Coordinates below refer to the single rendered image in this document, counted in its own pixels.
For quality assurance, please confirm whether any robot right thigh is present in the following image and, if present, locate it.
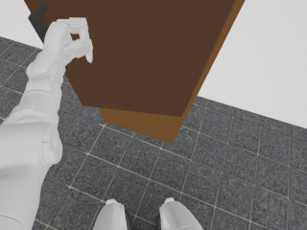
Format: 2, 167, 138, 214
159, 201, 203, 230

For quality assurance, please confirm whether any robot left thigh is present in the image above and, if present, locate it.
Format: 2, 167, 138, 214
93, 202, 127, 230

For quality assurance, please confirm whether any left robot hand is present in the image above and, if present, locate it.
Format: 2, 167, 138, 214
42, 17, 93, 66

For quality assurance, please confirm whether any handle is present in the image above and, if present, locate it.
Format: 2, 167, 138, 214
28, 2, 67, 68

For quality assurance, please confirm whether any robot left forearm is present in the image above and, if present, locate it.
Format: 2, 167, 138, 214
1, 51, 66, 128

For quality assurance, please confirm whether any cupboard door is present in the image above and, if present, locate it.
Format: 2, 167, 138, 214
24, 0, 234, 117

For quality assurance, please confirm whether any robot thigh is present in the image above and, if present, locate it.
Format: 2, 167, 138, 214
159, 201, 203, 230
93, 202, 127, 230

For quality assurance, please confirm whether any left robot upper arm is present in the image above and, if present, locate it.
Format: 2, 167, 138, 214
0, 122, 63, 230

